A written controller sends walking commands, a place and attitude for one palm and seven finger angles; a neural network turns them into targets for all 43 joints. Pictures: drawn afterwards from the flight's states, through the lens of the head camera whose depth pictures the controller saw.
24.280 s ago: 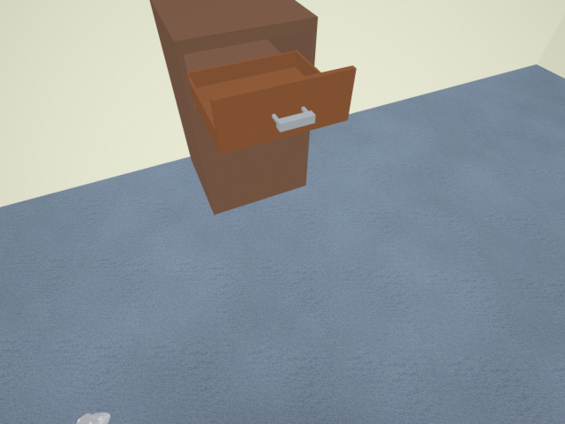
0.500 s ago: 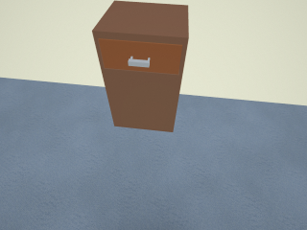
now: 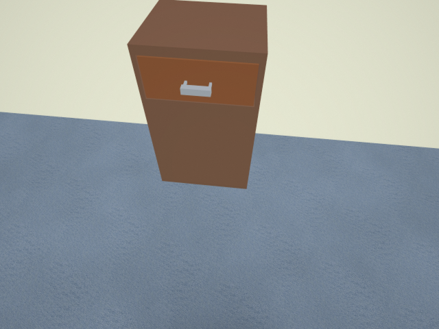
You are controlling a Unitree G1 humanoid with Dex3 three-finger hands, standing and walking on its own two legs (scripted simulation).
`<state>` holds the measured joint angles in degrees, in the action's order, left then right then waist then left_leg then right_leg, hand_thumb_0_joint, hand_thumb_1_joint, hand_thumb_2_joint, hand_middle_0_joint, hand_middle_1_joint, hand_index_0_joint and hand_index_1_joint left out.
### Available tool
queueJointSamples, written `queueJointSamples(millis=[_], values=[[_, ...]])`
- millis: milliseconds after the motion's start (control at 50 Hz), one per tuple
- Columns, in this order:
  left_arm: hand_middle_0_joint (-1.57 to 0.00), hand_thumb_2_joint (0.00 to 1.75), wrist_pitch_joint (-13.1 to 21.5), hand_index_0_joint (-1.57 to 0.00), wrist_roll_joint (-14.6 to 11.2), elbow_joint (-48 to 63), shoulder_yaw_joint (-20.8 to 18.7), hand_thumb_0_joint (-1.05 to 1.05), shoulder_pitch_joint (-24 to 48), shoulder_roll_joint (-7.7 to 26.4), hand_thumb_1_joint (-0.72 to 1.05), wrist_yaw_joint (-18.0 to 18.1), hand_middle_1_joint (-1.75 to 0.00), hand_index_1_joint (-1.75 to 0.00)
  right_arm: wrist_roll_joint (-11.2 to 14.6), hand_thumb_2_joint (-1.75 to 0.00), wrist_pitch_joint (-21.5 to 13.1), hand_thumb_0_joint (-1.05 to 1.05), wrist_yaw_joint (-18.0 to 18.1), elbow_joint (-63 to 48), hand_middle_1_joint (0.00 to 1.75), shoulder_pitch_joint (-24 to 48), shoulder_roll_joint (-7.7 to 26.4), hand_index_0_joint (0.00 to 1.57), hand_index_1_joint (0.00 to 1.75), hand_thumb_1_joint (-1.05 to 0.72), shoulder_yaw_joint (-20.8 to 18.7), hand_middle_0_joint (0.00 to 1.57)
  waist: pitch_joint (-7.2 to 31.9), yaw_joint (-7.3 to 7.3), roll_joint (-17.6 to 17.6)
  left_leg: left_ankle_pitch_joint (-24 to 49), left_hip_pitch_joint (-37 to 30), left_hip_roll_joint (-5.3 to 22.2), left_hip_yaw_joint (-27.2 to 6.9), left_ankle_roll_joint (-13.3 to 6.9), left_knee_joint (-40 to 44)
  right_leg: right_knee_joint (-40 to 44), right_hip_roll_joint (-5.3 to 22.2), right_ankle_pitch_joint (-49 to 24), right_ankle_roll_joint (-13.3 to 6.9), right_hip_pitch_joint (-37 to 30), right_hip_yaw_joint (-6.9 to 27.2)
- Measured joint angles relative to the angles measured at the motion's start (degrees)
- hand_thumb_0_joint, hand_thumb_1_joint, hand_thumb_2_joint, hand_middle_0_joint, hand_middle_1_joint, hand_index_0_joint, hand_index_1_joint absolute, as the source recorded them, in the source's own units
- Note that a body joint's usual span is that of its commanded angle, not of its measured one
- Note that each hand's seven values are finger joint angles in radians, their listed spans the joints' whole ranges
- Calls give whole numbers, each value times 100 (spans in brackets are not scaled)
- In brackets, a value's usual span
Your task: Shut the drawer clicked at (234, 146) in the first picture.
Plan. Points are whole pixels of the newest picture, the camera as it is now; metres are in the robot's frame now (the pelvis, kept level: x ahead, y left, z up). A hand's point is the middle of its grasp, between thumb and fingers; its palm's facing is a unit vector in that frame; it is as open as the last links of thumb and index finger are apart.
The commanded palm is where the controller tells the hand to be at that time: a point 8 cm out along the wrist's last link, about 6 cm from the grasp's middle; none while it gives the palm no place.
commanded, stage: look to check the result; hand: left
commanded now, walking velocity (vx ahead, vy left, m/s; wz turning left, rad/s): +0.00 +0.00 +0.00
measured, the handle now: (196, 87) +0.93 +0.14 -0.10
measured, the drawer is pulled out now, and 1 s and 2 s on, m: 0.00 0.00 0.00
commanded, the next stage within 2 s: stand and wait in 0.44 s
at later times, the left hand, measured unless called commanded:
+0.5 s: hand out of the picture +0.06 +0.19 -0.17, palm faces +0.01 -0.97 -0.25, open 7.4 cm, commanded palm none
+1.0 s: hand out of the picture +0.07 +0.21 -0.17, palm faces -0.01 -0.96 -0.27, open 7.4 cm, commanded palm none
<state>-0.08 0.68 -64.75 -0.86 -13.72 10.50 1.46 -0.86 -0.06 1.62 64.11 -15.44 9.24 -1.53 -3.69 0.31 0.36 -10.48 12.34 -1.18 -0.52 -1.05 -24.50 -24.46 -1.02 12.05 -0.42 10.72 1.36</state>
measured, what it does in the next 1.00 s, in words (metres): stands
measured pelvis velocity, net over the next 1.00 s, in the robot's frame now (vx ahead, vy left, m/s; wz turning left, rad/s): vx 0.03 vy -0.01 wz -0.01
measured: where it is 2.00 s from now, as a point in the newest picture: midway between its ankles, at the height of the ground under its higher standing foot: outside the picture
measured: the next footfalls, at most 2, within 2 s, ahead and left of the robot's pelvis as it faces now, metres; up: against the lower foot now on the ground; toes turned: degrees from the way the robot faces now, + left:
none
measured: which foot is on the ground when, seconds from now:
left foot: down 0.00-1.00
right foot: down 0.00-1.00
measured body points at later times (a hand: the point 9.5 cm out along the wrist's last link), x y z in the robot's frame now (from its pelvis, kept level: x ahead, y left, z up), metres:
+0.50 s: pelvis +0.01 -0.01 +0.00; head +0.03 -0.01 +0.45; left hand +0.06 +0.24 -0.15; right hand +0.04 -0.25 -0.15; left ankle +0.03 +0.11 -0.74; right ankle +0.01 -0.12 -0.74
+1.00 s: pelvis +0.03 -0.01 +0.00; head +0.05 -0.01 +0.45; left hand +0.07 +0.26 -0.15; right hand +0.06 -0.27 -0.15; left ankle +0.03 +0.11 -0.74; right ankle +0.01 -0.12 -0.74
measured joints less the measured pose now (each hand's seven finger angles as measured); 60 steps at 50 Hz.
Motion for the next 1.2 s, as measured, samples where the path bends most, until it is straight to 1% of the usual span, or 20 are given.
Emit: queueJointSamples(millis=[480,1200], values=[[-20,90,44,-20,-6,-4,7,0,362,176,91,-34,-30,-30,3,-90,-34,1,-15,33,30,410,265,20,30,-91,18,20,-4,-4,8,-29,-240,46,-5,55,191,191,-42,21,-48,-234,2],[-20,90,65,-20,-13,-12,-11,0,516,428,91,-61,-30,-30,8,-90,-53,1,-34,84,30,605,506,20,30,-91,30,20,15,-2,-21,-46,-469,61,22,72,419,408,-52,30,-63,-446,35]])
